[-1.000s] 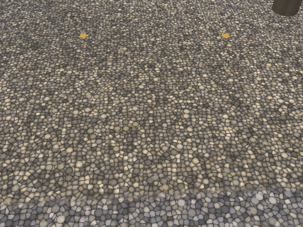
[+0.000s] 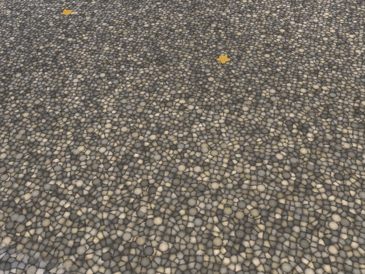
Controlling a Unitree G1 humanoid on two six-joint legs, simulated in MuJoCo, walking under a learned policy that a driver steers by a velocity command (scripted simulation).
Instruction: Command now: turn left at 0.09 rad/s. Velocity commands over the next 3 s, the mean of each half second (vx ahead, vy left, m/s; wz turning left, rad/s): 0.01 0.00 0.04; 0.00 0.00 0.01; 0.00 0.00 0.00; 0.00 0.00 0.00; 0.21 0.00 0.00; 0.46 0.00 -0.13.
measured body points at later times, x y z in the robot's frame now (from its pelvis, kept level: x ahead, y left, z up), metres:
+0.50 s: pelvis +0.01 +0.03 +0.00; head +0.01 +0.03 +0.45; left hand +0.08 +0.30 -0.14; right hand +0.09 -0.22 -0.14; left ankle -0.02 +0.15 -0.74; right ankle +0.03 -0.12 -0.74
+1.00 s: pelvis +0.01 +0.03 +0.00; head +0.02 +0.03 +0.45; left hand +0.04 +0.28 -0.15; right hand +0.04 -0.22 -0.15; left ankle -0.02 +0.15 -0.74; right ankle +0.03 -0.12 -0.74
